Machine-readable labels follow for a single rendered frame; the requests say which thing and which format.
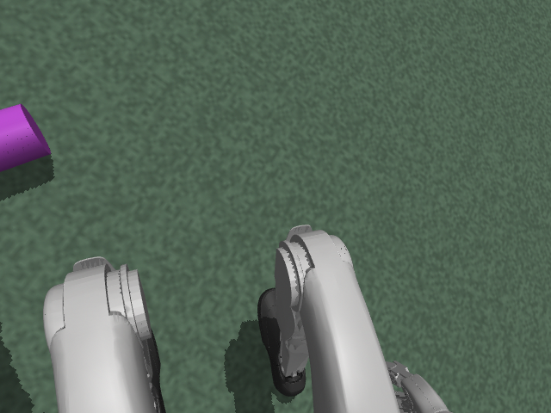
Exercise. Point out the can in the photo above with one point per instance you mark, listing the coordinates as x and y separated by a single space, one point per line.
21 140

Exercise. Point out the right robot foot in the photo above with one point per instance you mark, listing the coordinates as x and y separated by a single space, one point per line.
270 333

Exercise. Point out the right robot hand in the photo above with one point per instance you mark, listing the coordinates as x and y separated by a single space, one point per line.
417 396

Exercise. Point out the left robot foot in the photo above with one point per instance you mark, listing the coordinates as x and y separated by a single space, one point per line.
155 361

